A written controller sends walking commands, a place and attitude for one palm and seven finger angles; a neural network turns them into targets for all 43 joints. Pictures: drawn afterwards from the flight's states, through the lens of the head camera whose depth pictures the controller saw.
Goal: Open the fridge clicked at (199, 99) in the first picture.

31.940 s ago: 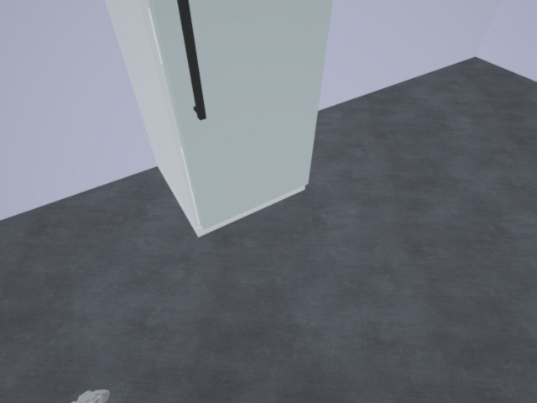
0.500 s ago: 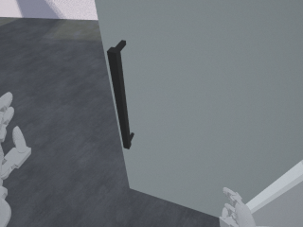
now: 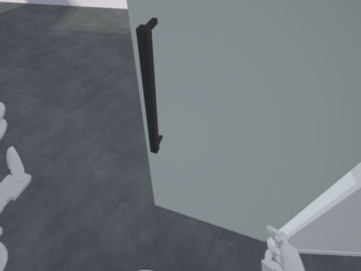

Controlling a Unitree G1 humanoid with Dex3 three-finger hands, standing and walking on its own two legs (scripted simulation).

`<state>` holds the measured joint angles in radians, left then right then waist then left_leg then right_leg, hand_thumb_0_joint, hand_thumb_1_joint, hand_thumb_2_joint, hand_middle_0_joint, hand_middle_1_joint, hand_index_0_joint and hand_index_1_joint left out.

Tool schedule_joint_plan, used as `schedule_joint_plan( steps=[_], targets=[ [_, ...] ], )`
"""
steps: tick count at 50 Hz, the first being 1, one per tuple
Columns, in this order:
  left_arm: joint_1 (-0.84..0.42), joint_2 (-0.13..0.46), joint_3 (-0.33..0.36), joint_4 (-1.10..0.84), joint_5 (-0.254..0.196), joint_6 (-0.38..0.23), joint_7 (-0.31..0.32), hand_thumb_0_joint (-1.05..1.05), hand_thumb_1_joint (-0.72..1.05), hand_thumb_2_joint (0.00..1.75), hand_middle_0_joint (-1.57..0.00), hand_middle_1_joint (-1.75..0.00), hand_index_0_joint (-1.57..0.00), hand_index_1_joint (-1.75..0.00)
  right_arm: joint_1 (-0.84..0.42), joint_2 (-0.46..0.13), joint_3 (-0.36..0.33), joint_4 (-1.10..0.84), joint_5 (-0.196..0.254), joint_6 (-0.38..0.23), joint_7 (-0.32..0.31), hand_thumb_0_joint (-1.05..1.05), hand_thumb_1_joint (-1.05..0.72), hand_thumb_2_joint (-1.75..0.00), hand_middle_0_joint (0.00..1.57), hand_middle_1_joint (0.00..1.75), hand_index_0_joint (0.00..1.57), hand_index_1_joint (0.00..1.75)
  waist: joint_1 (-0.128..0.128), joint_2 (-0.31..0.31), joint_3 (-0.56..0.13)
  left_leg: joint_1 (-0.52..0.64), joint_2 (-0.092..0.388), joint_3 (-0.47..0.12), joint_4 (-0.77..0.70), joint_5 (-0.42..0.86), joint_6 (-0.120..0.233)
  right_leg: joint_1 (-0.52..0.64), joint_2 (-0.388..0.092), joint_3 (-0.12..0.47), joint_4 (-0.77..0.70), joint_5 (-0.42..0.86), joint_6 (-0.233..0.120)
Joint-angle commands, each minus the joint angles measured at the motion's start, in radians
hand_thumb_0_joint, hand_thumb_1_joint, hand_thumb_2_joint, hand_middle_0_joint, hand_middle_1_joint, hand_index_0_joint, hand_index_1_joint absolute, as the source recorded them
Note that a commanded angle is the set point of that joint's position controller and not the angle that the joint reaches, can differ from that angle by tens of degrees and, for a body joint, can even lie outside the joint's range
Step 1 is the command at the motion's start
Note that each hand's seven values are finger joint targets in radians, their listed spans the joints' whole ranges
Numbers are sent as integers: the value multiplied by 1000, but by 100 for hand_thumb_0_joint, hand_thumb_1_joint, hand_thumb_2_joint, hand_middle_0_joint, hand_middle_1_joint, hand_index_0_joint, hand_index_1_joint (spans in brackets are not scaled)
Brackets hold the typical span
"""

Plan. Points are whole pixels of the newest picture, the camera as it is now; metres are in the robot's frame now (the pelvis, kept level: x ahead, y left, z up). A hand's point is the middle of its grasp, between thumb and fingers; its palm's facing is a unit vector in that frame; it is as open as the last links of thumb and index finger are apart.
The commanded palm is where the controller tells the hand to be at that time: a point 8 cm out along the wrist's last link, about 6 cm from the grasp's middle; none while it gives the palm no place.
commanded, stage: step back with the hand held close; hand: left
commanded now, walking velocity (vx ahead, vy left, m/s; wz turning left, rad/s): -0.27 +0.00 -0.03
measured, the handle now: (154, 99) +0.48 +0.12 +0.11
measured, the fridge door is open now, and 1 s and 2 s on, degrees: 74 74 74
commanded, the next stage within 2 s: stop stepping back and stand still in 0.54 s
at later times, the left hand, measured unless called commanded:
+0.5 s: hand out of the picture +0.10 +0.24 +0.18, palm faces +0.34 -0.82 -0.47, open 7.4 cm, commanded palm +0.04 +0.29 +0.19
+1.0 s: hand out of the picture -0.08 +0.29 +0.18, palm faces +0.52 -0.78 -0.34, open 7.4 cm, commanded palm -0.12 +0.31 +0.19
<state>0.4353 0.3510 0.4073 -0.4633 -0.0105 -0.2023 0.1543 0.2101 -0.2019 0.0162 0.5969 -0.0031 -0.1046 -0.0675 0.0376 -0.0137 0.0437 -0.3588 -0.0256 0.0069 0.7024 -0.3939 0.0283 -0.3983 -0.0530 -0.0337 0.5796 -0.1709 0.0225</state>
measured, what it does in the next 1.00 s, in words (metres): walks backwards: right foot, then left foot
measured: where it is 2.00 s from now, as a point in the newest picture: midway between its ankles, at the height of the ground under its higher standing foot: outside the picture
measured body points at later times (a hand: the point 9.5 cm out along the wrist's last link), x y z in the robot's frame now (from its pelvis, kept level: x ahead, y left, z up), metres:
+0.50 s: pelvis -0.11 +0.00 +0.01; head -0.08 +0.02 +0.46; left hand +0.08 +0.28 +0.21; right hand +0.07 -0.23 -0.06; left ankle -0.09 +0.11 -0.69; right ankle -0.12 -0.13 -0.72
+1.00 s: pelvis -0.26 +0.01 +0.02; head -0.31 +0.03 +0.46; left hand -0.11 +0.33 +0.20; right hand -0.11 -0.23 -0.06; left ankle -0.26 +0.13 -0.63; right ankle -0.22 -0.08 -0.72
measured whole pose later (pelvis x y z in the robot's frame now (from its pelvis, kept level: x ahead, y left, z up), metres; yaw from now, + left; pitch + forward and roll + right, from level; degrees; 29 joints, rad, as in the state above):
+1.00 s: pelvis -0.26 +0.01 +0.02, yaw +0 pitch -1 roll +2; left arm 0.47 0.39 0.41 -0.40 -0.03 -0.16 0.14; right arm 0.27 -0.18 0.01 0.70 0.00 -0.08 -0.07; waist 0.04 -0.09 -0.10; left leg -0.51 0.00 0.05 1.14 -0.36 0.00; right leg -0.27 -0.03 -0.08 0.50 -0.27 -0.06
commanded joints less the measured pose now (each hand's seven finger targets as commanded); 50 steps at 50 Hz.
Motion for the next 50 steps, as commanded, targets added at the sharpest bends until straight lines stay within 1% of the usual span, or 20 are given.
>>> schedule_joint_plan(
  steps=[1,5,7,10,14,18,20,21,23,26,28,30,32,34,40,41,43,44,46,50],
  targets=[
    [-8,260,146,-296,-11,-54,31,0,90,90,-20,-30,-20,-30,-53,-93,-40,-145,0,-46,-6,0,-90,-90,20,30,20,30,-25,-155,-189,101,42,-25,-66,-2,3,50,-267,242,-211,7,-134],
    [65,274,209,-382,6,-94,34,0,90,90,-20,-30,-20,-30,-107,-120,-58,-191,-5,-71,-20,0,-90,-90,20,30,20,30,-15,394,-188,-135,326,-316,-445,191,123,173,47,32,382,-198,3],
    [25,269,228,-355,7,-108,37,0,90,90,-20,-30,-20,-30,-97,-121,-69,-166,-12,-90,-18,0,-90,-90,20,30,20,30,-27,327,-82,-284,354,-329,-506,-18,185,180,68,84,573,-262,0],
    [71,220,182,-282,-12,-105,26,0,90,90,-20,-30,-20,-30,-28,-132,-88,-116,4,-116,-3,0,-90,-90,20,30,20,30,-13,182,-114,99,285,-222,-320,490,122,-15,61,15,238,-331,-1],
    [21,177,102,-236,-26,-85,7,0,90,90,-20,-30,-20,-30,-50,-139,-71,-84,12,-135,8,0,-90,-90,20,30,20,30,-19,220,-182,287,275,-229,-225,684,88,54,34,30,-158,-122,1],
    [-18,266,136,-234,-13,-88,-6,0,90,90,-20,-30,-20,-30,-85,-136,-58,-113,9,-118,-5,0,-90,-90,20,30,20,30,-7,43,-216,173,187,-113,-136,472,22,215,-44,45,-264,370,-10],
    [20,250,118,-223,-44,-68,-12,0,90,90,-20,-30,-20,-30,-67,-117,-85,-140,40,-88,-5,0,-90,-90,20,30,20,30,-9,-296,-246,123,59,10,85,191,-39,156,-227,176,-209,570,-111],
    [37,283,157,-244,-46,-73,-10,0,90,90,-20,-30,-20,-30,-100,-119,-89,-156,45,-81,-6,0,-90,-90,20,30,20,30,18,-325,-203,6,28,-13,232,-15,-40,132,-302,215,-228,570,-176],
    [64,312,202,-271,-41,-78,-8,0,90,90,-20,-30,-20,-30,-142,-84,-70,-161,29,-64,-11,0,-90,-90,20,30,20,30,22,-177,-135,-113,56,-79,319,-106,-40,115,-356,265,-233,514,-243],
    [92,290,216,-278,-24,-64,10,0,90,90,-20,-30,-20,-30,-145,-53,-24,-169,3,-36,-24,0,-90,-90,20,30,20,30,-17,-103,-155,-90,62,-8,-57,-9,-48,248,-237,146,-82,713,-148],
    [92,258,177,-282,-16,-66,18,0,90,90,-20,-30,-20,-30,-133,-69,-40,-151,3,-34,-49,0,-90,-90,20,30,20,30,-45,51,-161,43,57,27,-395,347,-48,248,-162,100,47,643,-80],
    [66,273,177,-365,-13,-88,20,0,90,90,-20,-30,-20,-30,-76,-114,-74,-172,2,-52,-38,0,-90,-90,20,30,20,30,-22,323,-262,240,290,-157,-359,945,16,78,0,36,240,-2,-17],
    [134,252,183,-320,-25,-114,15,0,90,90,-20,-30,-20,-30,-50,-117,-94,-149,9,-92,-21,0,-90,-90,20,30,20,30,-19,258,-258,312,354,-150,-313,1044,101,-60,64,55,397,-346,-21],
    [170,253,191,-385,-40,-92,12,0,90,90,-20,-30,-20,-30,-29,-121,-93,-146,-3,-111,-12,0,-90,-90,20,30,20,30,-39,252,-256,232,327,-225,-358,719,114,-15,58,60,418,-346,-6],
    [123,248,159,-269,-21,-26,22,0,90,90,-20,-30,-20,-30,-98,-139,-72,-146,15,-85,-1,0,-90,-90,20,30,20,30,-29,213,-129,-142,156,-91,-467,-328,13,400,97,-101,-94,-255,-39],
    [84,245,149,-221,-13,-23,13,0,90,90,-20,-30,-20,-30,-96,-138,-75,-136,10,-71,-2,0,-90,-90,20,30,20,30,-29,157,-103,-178,99,-34,-357,-314,-4,403,68,-73,-167,-267,-59],
    [4,298,155,-152,-21,-8,3,0,90,90,-20,-30,-20,-30,-108,-131,-79,-128,11,-48,-3,0,-90,-90,20,30,20,30,-26,-253,-35,-148,-41,33,378,-126,-32,38,-278,419,-459,-527,-215],
    [-127,281,118,-189,-36,-1,-2,0,90,90,-20,-30,-20,-30,-117,-145,-80,-123,10,-46,-9,0,-90,-90,20,30,20,30,-40,-272,17,-213,-23,-12,587,-41,-41,-62,-344,452,-499,-547,-245],
    [-112,240,96,-65,-37,4,-16,0,90,90,-20,-30,-20,-30,-76,-115,-68,-83,4,-49,-15,0,-90,-90,20,30,20,30,-71,-245,6,-119,33,-10,682,47,-46,-217,-271,328,-495,-660,-199],
    [-113,210,34,-104,-8,-4,-5,0,90,90,-20,-30,-20,-30,-82,-103,-43,-93,-6,-60,-35,0,-90,-90,20,30,20,30,-51,-95,-38,40,59,86,182,-12,4,-173,-186,154,-418,-594,-156]
  ],
)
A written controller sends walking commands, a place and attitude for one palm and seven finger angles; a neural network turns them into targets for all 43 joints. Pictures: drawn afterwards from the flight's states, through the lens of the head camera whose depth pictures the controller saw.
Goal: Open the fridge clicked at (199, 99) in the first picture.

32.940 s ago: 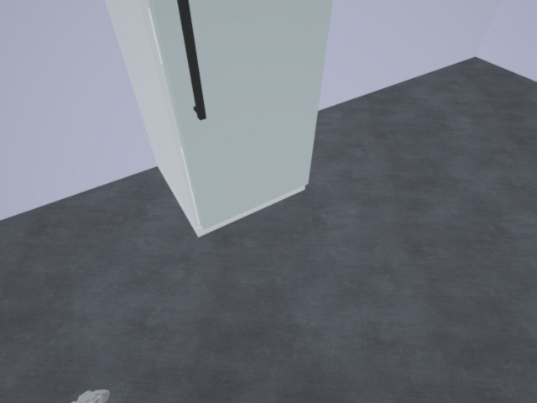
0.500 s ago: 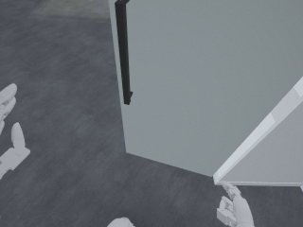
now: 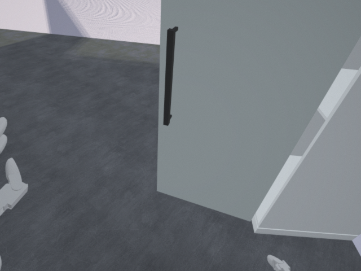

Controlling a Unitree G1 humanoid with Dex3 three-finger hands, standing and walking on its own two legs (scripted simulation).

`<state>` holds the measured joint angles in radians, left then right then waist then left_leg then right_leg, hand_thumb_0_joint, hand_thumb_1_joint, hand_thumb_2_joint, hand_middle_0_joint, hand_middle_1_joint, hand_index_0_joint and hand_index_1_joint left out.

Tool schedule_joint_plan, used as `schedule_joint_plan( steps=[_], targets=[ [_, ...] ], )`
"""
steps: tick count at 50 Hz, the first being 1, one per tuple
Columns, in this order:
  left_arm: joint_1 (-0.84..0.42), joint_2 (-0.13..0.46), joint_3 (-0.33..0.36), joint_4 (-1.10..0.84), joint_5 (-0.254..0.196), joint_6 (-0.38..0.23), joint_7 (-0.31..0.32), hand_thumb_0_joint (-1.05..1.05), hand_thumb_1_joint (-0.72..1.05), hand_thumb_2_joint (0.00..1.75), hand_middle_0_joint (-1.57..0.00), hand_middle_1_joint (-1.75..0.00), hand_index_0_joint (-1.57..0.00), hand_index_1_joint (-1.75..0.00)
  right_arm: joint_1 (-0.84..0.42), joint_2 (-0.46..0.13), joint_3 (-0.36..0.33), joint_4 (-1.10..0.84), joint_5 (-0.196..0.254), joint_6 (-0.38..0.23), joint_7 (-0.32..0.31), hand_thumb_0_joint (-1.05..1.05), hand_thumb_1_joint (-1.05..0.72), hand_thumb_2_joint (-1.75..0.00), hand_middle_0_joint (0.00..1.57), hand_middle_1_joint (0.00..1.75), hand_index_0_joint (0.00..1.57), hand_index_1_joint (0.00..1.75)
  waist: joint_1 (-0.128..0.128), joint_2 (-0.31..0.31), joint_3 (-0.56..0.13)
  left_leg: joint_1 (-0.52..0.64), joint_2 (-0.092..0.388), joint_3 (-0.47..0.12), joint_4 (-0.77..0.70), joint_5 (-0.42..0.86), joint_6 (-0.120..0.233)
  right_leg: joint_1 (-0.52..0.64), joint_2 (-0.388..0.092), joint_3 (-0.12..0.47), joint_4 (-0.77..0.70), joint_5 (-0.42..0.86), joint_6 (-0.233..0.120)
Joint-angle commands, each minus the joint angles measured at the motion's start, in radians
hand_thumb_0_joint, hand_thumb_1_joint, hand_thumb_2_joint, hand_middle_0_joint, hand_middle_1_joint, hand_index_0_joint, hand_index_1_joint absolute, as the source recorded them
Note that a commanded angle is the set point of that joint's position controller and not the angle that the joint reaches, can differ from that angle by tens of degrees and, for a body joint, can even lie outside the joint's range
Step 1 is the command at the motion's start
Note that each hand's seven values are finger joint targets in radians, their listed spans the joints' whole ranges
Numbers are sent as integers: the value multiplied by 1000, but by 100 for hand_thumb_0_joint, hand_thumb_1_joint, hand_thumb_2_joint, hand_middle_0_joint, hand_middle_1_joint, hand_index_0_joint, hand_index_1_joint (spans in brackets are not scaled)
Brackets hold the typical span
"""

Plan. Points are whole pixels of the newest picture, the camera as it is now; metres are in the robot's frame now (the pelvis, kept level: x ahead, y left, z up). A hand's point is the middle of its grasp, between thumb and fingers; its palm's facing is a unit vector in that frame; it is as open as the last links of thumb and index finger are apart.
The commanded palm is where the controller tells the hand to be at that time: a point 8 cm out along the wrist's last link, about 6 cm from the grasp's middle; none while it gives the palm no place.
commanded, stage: stop stepping back and stand still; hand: left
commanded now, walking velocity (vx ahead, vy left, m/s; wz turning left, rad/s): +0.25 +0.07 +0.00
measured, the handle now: (170, 81) +0.74 +0.11 +0.09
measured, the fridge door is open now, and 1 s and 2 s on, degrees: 74 74 74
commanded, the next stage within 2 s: let the arm hang, fingers relaxed in 1.26 s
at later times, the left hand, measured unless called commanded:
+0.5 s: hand (2, 216) +0.14 +0.29 +0.15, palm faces +0.54 -0.74 -0.40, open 7.4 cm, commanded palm +0.08 +0.31 +0.17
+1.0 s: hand (27, 190) +0.20 +0.30 +0.13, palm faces +0.47 -0.76 -0.46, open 7.4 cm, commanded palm +0.14 +0.33 +0.17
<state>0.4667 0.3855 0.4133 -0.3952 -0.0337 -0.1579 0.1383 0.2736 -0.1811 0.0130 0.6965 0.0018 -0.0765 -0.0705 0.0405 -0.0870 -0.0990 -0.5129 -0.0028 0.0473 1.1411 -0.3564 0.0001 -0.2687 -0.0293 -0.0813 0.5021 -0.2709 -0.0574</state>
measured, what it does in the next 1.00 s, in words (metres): steps on the spot: left foot, then right foot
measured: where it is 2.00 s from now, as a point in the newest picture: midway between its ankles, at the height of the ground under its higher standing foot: outside the picture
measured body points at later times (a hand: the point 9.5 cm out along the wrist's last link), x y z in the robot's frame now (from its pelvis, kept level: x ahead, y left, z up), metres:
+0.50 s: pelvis -0.04 +0.00 -0.02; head -0.06 +0.01 +0.43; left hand +0.10 +0.33 +0.17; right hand +0.10 -0.23 -0.12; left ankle -0.05 +0.12 -0.70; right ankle -0.01 -0.12 -0.74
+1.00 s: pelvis +0.01 +0.02 -0.01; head +0.03 +0.03 +0.44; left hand +0.17 +0.34 +0.16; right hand +0.18 -0.22 -0.09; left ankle +0.01 +0.12 -0.74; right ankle +0.01 -0.09 -0.74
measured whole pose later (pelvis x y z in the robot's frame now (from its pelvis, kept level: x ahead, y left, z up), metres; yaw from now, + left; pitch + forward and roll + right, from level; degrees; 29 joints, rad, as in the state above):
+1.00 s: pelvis +0.01 +0.02 -0.01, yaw +2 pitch +0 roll +0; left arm 0.53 0.38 0.40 -0.44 -0.01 -0.18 0.15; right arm 0.22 -0.21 -0.01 0.63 0.01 -0.11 -0.07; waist 0.02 -0.04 0.04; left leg -0.24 -0.01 0.07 0.50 -0.27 0.03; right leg -0.25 -0.01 -0.03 0.54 -0.29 -0.01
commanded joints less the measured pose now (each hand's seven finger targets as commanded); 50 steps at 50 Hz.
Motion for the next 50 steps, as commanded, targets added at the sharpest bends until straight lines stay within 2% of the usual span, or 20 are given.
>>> schedule_joint_plan(
  steps=[1,4,6,9,13,17,18,20,21,24,27,28,29,31,35,37,41,44,47,50],
  targets=[
    [-175,172,16,-231,22,-48,22,0,90,90,-20,-30,-20,-30,-128,-133,-43,-193,-14,-99,-30,0,-90,-90,20,30,20,30,-48,-16,53,241,31,58,-395,-61,44,-212,-211,200,-286,-418,-83],
    [-173,186,23,-327,28,-53,50,0,90,90,-20,-30,-20,-30,-78,-148,-42,-211,-21,-133,-30,0,-90,-90,20,30,20,30,-61,149,-33,376,-1,75,-827,-15,64,-48,-111,137,5,-296,-30],
    [-205,213,48,-418,43,-82,58,0,90,90,-20,-30,-20,-30,-99,-175,-59,-239,-21,-140,-23,0,-90,-90,20,30,20,30,-45,593,77,376,281,-333,-988,-162,178,-300,86,-19,554,-281,48],
    [-135,279,139,-365,31,-102,41,0,90,90,-20,-30,-20,-30,-124,-132,-54,-211,-10,-145,12,0,-90,-90,20,30,20,30,-69,339,181,237,359,-511,-1008,-61,258,-445,-2,128,799,-165,46],
    [37,191,125,-232,17,-89,23,0,90,90,-20,-30,-20,-30,-103,-155,-60,-185,0,-118,14,0,-90,-90,20,30,20,30,-35,322,172,95,237,-165,-968,-225,156,-128,13,-12,359,-90,34],
    [-21,185,110,-135,27,-80,13,0,90,90,-20,-30,-20,-30,-114,-165,-70,-216,-3,-89,-3,0,-90,-90,20,30,20,30,-19,209,97,-103,174,-105,-777,-352,105,304,63,-67,56,-162,26],
    [-23,158,69,-91,31,-66,7,0,90,90,-20,-30,-20,-30,-116,-159,-69,-213,2,-88,-4,0,-90,-90,20,30,20,30,-18,65,85,-106,96,-35,-555,-303,88,304,20,25,-38,-218,-3],
    [-116,198,72,-97,12,-57,-3,0,90,90,-20,-30,-20,-30,-134,-158,-86,-231,20,-83,-7,0,-90,-90,20,30,20,30,-31,-331,110,-173,-21,-31,42,-167,40,123,-321,619,-331,-323,-159],
    [-195,239,92,-165,1,-71,-7,0,90,90,-20,-30,-20,-30,-120,-162,-78,-215,5,-96,-4,0,-90,-90,20,30,20,30,-57,-256,128,-168,17,-63,133,-71,14,80,-336,592,-322,-102,-184],
    [-202,198,78,-244,15,-79,8,0,90,90,-20,-30,-20,-30,-137,-132,-71,-181,-5,-99,-5,0,-90,-90,20,30,20,30,-56,-147,114,220,109,-70,-272,-41,39,-253,-260,358,-243,-356,-130],
    [-177,197,68,-372,17,-107,24,0,90,90,-20,-30,-20,-30,-128,-125,-44,-174,-15,-115,-25,0,-90,-90,20,30,20,30,-70,262,75,429,29,2,-749,9,37,-210,-92,136,90,-244,-43],
    [-173,210,85,-437,18,-123,31,0,90,90,-20,-30,-20,-30,-142,-163,-55,-196,-24,-130,-27,0,-90,-90,20,30,20,30,-48,534,79,458,189,-275,-875,-5,70,-289,3,66,315,-229,16],
    [-210,230,99,-489,34,-146,42,0,90,90,-20,-30,-20,-30,-146,-139,-46,-199,-24,-144,-18,0,-90,-90,20,30,20,30,-46,587,92,386,316,-465,-943,15,144,-310,50,42,481,-290,45],
    [-131,259,166,-379,32,-147,39,0,90,90,-20,-30,-20,-30,-118,-127,-56,-169,-15,-162,-2,0,-90,-90,20,30,20,30,-39,338,95,304,294,-393,-898,164,177,-219,8,81,426,-226,57],
    [21,240,191,-276,31,-125,28,0,90,90,-20,-30,-20,-30,-122,-134,-56,-200,5,-137,24,0,-90,-90,20,30,20,30,-21,183,53,122,141,-86,-592,227,73,190,-2,80,-103,60,53],
    [30,252,185,-240,7,-104,19,0,90,90,-20,-30,-20,-30,-141,-124,-73,-237,14,-108,24,0,-90,-90,20,30,20,30,-46,-178,53,-1,-29,-2,-257,-107,6,138,-283,530,-290,98,-69],
    [54,190,161,-174,-6,-94,10,0,90,90,-20,-30,-20,-30,-135,-115,-53,-228,10,-85,24,0,-90,-90,20,30,20,30,-43,-72,61,82,48,-33,-392,-51,6,89,-242,334,-206,225,-111],
    [41,173,129,-189,-1,-101,22,0,90,90,-20,-30,-20,-30,-144,-114,-39,-218,-4,-88,1,0,-90,-90,20,30,20,30,-51,5,-11,298,20,13,-736,205,12,103,-133,172,-77,231,-21],
    [-32,191,98,-342,15,-114,31,0,90,90,-20,-30,-20,-30,-158,-158,-68,-236,4,-97,-9,0,-90,-90,20,30,20,30,-15,225,-46,413,201,-197,-789,394,76,12,-35,130,37,103,58],
    [-40,220,111,-399,30,-113,38,0,90,90,-20,-30,-20,-30,-162,-137,-50,-232,0,-106,-9,0,-90,-90,20,30,20,30,-22,283,-13,385,186,-181,-781,530,67,35,-9,69,50,162,59]
  ],
)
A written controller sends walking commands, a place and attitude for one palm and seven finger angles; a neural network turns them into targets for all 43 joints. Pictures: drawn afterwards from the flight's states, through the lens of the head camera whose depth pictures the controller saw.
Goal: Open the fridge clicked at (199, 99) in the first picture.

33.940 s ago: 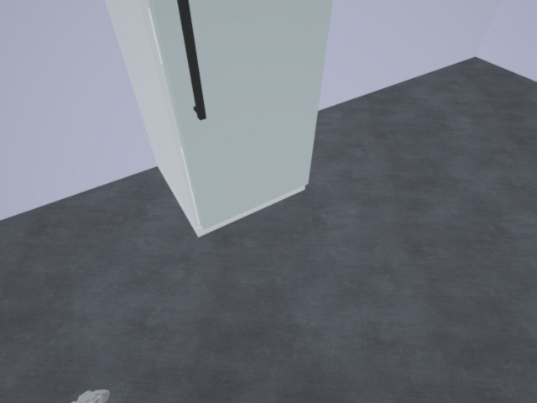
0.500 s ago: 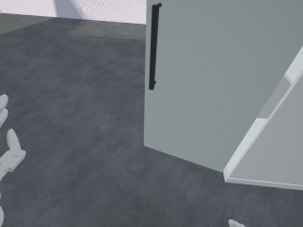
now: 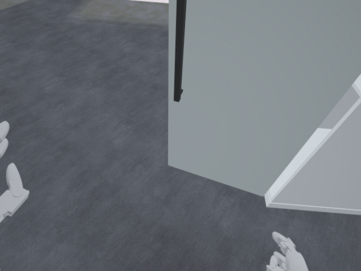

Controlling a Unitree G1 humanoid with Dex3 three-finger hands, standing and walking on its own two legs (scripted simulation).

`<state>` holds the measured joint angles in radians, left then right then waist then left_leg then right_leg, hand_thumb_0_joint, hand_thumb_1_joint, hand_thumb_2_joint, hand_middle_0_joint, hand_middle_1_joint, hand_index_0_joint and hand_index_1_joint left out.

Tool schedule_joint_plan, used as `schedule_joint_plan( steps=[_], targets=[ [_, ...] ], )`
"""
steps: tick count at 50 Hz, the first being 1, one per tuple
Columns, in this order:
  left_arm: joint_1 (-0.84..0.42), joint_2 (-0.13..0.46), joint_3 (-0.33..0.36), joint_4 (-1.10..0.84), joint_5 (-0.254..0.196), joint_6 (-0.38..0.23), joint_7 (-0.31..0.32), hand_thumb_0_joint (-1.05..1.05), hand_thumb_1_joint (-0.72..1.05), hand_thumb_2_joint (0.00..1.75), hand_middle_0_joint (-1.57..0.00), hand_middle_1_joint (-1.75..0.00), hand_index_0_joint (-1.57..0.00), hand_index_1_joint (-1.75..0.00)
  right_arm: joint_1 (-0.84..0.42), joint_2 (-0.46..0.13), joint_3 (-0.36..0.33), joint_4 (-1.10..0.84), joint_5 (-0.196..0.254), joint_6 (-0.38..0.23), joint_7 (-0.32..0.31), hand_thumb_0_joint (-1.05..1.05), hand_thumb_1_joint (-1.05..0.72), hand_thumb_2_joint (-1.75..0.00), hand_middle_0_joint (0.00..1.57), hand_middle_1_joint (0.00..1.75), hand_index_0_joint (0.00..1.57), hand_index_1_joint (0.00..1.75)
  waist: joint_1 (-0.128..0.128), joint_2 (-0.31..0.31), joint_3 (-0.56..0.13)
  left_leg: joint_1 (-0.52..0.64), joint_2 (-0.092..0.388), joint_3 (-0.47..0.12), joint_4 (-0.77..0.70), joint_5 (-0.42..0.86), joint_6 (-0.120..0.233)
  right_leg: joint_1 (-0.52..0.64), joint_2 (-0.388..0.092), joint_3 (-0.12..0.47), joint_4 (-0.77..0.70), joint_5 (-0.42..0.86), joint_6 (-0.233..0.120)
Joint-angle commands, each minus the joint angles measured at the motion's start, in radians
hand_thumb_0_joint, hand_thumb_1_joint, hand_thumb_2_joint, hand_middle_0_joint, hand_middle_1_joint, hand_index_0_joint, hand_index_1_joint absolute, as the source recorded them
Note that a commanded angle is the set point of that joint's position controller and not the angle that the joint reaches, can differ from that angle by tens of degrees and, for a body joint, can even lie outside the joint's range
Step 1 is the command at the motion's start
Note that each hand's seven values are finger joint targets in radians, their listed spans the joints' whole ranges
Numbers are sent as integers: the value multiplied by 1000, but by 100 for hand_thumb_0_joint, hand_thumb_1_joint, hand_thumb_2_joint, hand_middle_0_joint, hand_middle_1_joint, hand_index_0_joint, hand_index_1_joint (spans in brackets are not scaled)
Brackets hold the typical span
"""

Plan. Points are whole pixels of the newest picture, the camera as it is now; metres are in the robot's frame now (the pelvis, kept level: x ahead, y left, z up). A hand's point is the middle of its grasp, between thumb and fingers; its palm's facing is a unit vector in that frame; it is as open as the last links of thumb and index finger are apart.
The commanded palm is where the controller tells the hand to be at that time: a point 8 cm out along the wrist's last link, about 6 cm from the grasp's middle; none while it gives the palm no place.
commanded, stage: stop stepping back and stand still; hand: left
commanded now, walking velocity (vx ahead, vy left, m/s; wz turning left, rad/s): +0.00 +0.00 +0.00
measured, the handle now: (181, 52) +0.73 +0.06 +0.10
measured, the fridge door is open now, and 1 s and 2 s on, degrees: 74 74 74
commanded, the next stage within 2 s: let the arm hang, fingers relaxed in 0.26 s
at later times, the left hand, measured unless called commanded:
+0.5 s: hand (66, 235) +0.18 +0.26 -0.03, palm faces +0.13 -0.88 -0.45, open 7.4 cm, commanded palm none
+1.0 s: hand out of the picture -0.02 +0.23 -0.16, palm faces +0.01 -0.96 -0.28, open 7.3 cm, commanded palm none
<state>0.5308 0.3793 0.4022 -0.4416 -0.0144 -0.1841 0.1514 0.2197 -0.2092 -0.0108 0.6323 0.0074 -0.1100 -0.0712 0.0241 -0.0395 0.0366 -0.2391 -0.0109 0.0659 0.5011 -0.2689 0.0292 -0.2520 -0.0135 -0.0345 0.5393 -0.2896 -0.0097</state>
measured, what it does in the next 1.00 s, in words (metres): stands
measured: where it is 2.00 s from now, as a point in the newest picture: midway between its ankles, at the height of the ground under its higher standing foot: outside the picture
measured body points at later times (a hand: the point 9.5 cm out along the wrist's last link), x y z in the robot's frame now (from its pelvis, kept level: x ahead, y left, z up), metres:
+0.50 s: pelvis -0.01 +0.01 -0.01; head +0.00 -0.02 +0.44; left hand +0.17 +0.31 +0.00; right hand +0.16 -0.24 -0.12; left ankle +0.00 +0.10 -0.73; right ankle +0.00 -0.11 -0.74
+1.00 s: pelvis -0.01 +0.02 +0.01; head +0.01 +0.01 +0.46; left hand -0.02 +0.28 -0.14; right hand -0.01 -0.21 -0.15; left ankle +0.00 +0.10 -0.74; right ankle +0.00 -0.11 -0.74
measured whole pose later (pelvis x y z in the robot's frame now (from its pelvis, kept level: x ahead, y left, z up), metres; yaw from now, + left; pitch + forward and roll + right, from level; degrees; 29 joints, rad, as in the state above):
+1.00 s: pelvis -0.01 +0.02 +0.01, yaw +1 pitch +0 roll -1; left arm 0.29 0.24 0.01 1.09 0.02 0.01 0.02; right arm 0.29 -0.19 0.01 1.06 -0.02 0.02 -0.02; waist 0.00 0.02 0.05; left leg -0.22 -0.03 0.06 0.43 -0.21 0.05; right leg -0.21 -0.03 -0.04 0.41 -0.21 0.01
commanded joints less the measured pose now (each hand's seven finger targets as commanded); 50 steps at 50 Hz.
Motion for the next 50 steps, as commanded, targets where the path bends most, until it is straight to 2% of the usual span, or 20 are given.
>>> schedule_joint_plan(
  steps=[1,3,6,8,10,13,17,18,19,21,22,25,27,28,30,32,37,39,43,50],
  targets=[
    [-98,239,137,-358,13,-90,28,0,90,90,-20,-30,-20,-30,-102,-110,-25,-164,-5,-74,-7,0,-90,-90,20,30,20,30,-4,229,-156,119,185,-180,-121,496,25,39,-25,20,-4,215,7],
    [-73,258,158,-362,15,-90,30,0,90,90,-20,-30,-20,-30,-98,-116,-31,-162,-1,-76,1,0,-90,-90,20,30,20,30,-9,207,-173,106,158,-142,-84,532,0,97,-32,26,-24,332,-4],
    [-12,227,166,-275,-6,-84,25,0,90,90,-20,-30,-20,-30,-90,-109,-34,-169,5,-58,6,0,-90,-90,20,30,20,30,-19,96,-190,69,118,-89,-32,452,-15,145,-72,90,-59,506,-18],
    [42,213,176,-210,-16,-77,21,0,90,90,-20,-30,-20,-30,-83,-108,-38,-171,7,-44,8,0,-90,-90,20,30,20,30,-26,67,-202,53,108,-81,-25,429,-22,165,-93,105,-64,554,-26],
    [28,204,170,-205,-24,-74,16,0,90,90,-20,-30,-20,-30,-98,-109,-36,-180,11,-31,8,0,-90,-90,20,30,20,30,-30,55,-204,49,110,-81,-40,403,-23,153,-90,107,-65,522,-21],
    [39,201,161,-198,-27,-65,11,0,90,90,-20,-30,-20,-30,-114,-111,-33,-190,12,-25,3,0,-90,-90,20,30,20,30,-27,98,-188,39,125,-105,-81,385,-15,131,-73,84,-64,429,-13],
    [29,195,144,-198,-29,-56,8,0,90,90,-20,-30,-20,-30,-124,-111,-28,-197,14,-18,-5,0,-90,-90,20,30,20,30,-22,66,-160,10,129,-109,-104,272,-2,104,-65,95,-95,333,-4],
    [-78,23,-325,528,32,53,-122,0,90,90,-20,-30,-20,-30,-164,-218,-64,32,23,-92,85,0,-90,-90,20,30,20,30,-84,60,-100,13,143,-107,57,406,-7,-58,-115,30,35,383,-18],
    [-100,11,-276,555,47,140,-148,0,90,90,-20,-30,-20,-30,-89,-246,-72,39,4,-17,87,0,-90,-90,20,30,20,30,-51,65,-142,-28,158,-125,19,368,1,-53,-121,69,16,254,-18],
    [-110,-6,-280,615,52,167,-151,0,90,90,-20,-30,-20,-30,-86,-203,-56,40,-7,26,83,0,-90,-90,20,30,20,30,-33,31,-146,-95,158,-151,12,174,27,-51,-102,53,6,111,-12],
    [-142,9,-288,661,53,165,-153,0,90,90,-20,-30,-20,-30,-85,-198,-45,36,-13,37,83,0,-90,-90,20,30,20,30,-28,-15,-136,-123,141,-162,8,114,34,-39,-112,65,-18,104,-19],
    [-239,52,-313,822,52,165,-150,0,90,90,-20,-30,-20,-30,-50,-194,-37,65,-30,66,81,0,-90,-90,20,30,20,30,-50,-208,-119,-62,68,-117,72,89,17,-53,-173,146,-95,162,-71],
    [-293,51,-331,936,47,174,-145,0,90,90,-20,-30,-20,-30,-41,-189,-34,96,-37,89,78,0,-90,-90,20,30,20,30,-58,-169,-72,-15,54,-106,56,85,14,-101,-173,154,-126,128,-84],
    [-312,45,-341,986,44,181,-143,0,90,90,-20,-30,-20,-30,-37,-182,-27,116,-39,95,79,0,-90,-90,20,30,20,30,-59,-78,-49,-7,69,-128,12,115,18,-111,-147,130,-113,74,-73],
    [-302,20,-355,1081,38,188,-140,0,90,90,-20,-30,-20,-30,-53,-183,-13,154,-43,94,75,0,-90,-90,20,30,20,30,-32,121,-26,-66,111,-182,-108,103,33,-32,-82,101,-88,21,-35],
    [-268,14,-363,1179,34,186,-138,0,90,90,-20,-30,-20,-30,-56,-168,-6,191,-38,96,71,0,-90,-90,20,30,20,30,-16,185,-18,-103,104,-175,-150,16,29,34,-72,96,-111,23,-34],
    [-239,-13,-363,1334,27,177,-137,0,90,90,-20,-30,-20,-30,20,-134,-6,276,-34,102,58,0,-90,-90,20,30,20,30,-22,204,-75,-49,95,-148,-157,-48,20,79,-83,100,-175,28,-49],
    [-250,-17,-366,1371,26,177,-137,0,90,90,-20,-30,-20,-30,49,-135,-11,297,-30,105,54,0,-90,-90,20,30,20,30,-29,124,-54,-42,105,-154,-164,-56,21,65,-83,91,-195,9,-49],
    [-245,-29,-372,1436,26,176,-135,0,90,90,-20,-30,-20,-30,79,-134,-15,342,-27,105,50,0,-90,-90,20,30,20,30,-27,73,-11,-33,117,-165,-193,-51,27,44,-76,80,-200,21,-47],
    [-250,-36,-373,1500,26,174,-130,0,90,90,-20,-30,-20,-30,90,-128,-15,399,-27,97,45,0,-90,-90,20,30,20,30,-25,32,0,8,130,-165,-222,29,31,51,-79,72,-179,83,-35]
  ],
)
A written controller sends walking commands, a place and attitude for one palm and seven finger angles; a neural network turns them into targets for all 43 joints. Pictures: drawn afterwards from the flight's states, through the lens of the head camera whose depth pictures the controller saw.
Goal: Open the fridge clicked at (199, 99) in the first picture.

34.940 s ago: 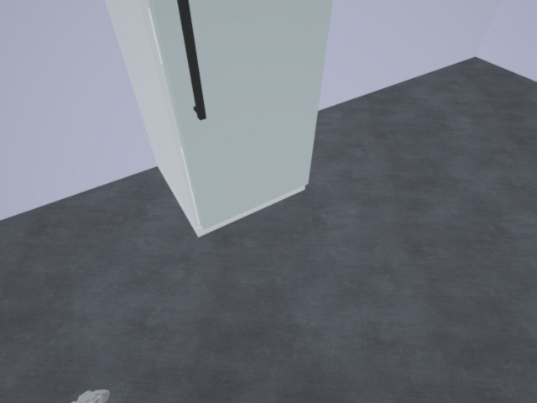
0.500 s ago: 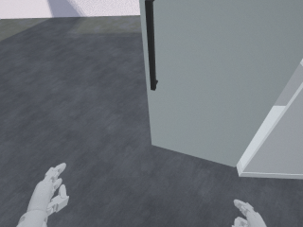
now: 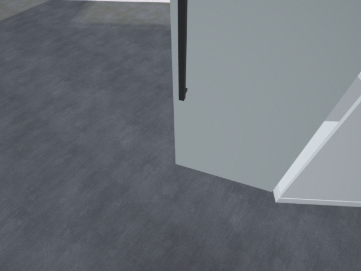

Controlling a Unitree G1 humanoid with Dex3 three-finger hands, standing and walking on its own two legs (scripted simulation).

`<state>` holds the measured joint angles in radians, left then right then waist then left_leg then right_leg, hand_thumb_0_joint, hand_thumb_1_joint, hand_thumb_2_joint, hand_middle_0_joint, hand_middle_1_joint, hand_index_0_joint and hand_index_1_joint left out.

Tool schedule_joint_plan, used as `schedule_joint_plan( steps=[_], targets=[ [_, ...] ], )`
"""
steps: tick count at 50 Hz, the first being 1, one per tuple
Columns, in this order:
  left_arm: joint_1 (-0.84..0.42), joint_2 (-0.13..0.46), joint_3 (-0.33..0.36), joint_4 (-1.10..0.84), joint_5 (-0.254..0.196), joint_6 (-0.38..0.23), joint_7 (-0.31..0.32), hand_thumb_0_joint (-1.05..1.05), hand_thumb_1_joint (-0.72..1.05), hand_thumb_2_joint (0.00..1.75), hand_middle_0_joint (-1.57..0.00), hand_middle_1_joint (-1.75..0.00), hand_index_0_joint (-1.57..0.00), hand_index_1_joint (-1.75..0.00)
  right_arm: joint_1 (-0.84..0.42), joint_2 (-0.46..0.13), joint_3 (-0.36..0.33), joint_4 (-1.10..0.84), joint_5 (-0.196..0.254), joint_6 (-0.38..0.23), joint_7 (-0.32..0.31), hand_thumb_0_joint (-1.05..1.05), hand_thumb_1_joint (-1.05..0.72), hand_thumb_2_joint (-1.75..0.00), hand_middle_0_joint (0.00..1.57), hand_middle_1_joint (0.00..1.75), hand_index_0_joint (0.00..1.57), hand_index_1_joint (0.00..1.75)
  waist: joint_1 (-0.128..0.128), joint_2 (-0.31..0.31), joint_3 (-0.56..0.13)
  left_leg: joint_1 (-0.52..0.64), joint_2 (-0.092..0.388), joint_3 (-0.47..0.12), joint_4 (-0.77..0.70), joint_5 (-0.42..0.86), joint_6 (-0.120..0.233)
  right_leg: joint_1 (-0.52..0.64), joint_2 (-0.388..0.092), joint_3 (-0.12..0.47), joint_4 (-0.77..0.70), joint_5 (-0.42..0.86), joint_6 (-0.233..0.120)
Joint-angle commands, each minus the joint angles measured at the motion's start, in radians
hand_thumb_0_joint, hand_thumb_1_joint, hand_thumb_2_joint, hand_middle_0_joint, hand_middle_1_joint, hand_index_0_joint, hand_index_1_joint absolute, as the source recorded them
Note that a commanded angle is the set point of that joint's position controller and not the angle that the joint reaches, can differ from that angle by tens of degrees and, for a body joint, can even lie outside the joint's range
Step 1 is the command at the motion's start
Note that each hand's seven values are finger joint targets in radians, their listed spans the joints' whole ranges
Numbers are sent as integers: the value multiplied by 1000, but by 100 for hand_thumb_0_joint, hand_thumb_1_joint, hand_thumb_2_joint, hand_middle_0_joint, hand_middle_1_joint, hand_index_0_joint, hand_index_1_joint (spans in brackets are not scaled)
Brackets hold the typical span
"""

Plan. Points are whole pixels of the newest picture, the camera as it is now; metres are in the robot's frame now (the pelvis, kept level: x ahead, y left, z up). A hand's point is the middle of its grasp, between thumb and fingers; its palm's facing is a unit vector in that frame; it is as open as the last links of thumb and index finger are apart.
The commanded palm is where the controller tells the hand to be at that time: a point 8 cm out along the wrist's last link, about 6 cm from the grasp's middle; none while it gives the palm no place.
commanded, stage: let the arm hang, fingers relaxed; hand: left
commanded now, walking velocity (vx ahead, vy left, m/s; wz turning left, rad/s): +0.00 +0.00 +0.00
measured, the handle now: (184, 51) +0.75 +0.04 +0.09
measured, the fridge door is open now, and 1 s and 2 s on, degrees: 74 74 74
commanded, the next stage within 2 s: look to check the result in 0.46 s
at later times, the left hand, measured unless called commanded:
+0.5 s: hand out of the picture +0.08 +0.18 -0.17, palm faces -0.01 -0.97 -0.23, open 7.3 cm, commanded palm none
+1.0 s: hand out of the picture +0.10 +0.20 -0.16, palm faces -0.01 -0.96 -0.29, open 7.3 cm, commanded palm none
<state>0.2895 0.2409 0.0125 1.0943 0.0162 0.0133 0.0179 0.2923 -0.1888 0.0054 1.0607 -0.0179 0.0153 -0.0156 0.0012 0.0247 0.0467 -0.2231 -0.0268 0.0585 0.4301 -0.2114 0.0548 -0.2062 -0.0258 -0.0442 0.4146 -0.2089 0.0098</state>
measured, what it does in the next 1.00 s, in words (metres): stands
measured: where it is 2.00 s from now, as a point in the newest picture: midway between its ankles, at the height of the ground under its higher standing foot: outside the picture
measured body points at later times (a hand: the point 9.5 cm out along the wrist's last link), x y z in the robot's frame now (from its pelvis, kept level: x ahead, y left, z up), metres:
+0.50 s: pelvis +0.02 -0.01 +0.00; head +0.04 -0.01 +0.45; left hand +0.08 +0.24 -0.15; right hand +0.06 -0.26 -0.15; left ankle +0.01 +0.08 -0.74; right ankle +0.01 -0.13 -0.74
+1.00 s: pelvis +0.04 -0.02 +0.01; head +0.06 -0.02 +0.45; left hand +0.10 +0.25 -0.14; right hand +0.09 -0.29 -0.15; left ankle +0.01 +0.08 -0.74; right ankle +0.01 -0.13 -0.74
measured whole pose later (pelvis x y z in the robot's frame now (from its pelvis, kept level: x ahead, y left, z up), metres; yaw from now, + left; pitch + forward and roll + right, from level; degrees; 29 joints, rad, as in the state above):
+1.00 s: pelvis +0.04 -0.02 +0.01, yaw +0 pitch +0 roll +0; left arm 0.14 0.26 0.02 1.13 0.02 -0.02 0.01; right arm 0.14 -0.26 -0.01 1.12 -0.02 0.00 -0.02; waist -0.01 0.01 0.05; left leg -0.11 -0.01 0.05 0.32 -0.21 0.02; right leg -0.10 0.00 -0.05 0.32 -0.22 -0.01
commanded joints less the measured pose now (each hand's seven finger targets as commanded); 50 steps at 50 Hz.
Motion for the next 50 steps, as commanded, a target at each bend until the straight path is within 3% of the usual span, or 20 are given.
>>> schedule_joint_plan(
  steps=[1,6,14,17,38,50],
  targets=[
    [-14,102,16,-31,-5,-23,4,0,90,90,-20,-30,-20,-30,13,-148,-31,-26,-2,-28,-10,0,-90,-90,20,30,20,30,-2,-25,4,-9,146,-155,-156,-35,5,-2,-67,80,-57,-2,-52],
    [-32,104,17,-20,-4,-29,6,0,90,90,-20,-30,-20,-30,-6,-142,-30,-6,-2,-31,-8,0,-90,-90,20,30,20,30,-3,-59,-2,22,139,-135,-145,46,2,7,-75,87,-61,41,-48],
    [-69,118,25,-20,-4,-39,9,0,90,90,-20,-30,-20,-30,-46,-145,-28,11,-3,-38,-7,0,-90,-90,20,30,20,30,-3,-25,-35,62,134,-117,-129,174,-6,54,-89,96,-64,141,-46],
    [-86,119,26,-19,-5,-38,8,0,90,90,-20,-30,-20,-30,-64,-153,-29,15,-5,-37,-9,0,-90,-90,20,30,20,30,-5,3,-26,69,135,-115,-136,171,-10,52,-87,97,-73,134,-46],
    [-131,163,33,-12,-6,-46,5,0,90,90,-20,-30,-20,-30,-117,-205,-35,18,0,-34,-12,0,-90,-90,20,30,20,30,-9,-38,-56,129,148,-109,-134,218,-18,92,-100,96,-112,225,-52],
    [-173,205,39,-20,-6,-50,4,0,90,90,-20,-30,-20,-30,-156,-248,-40,17,0,-36,-12,0,-90,-90,20,30,20,30,-12,-20,-81,151,156,-111,-140,269,-24,125,-109,100,-114,292,-55]
  ],
)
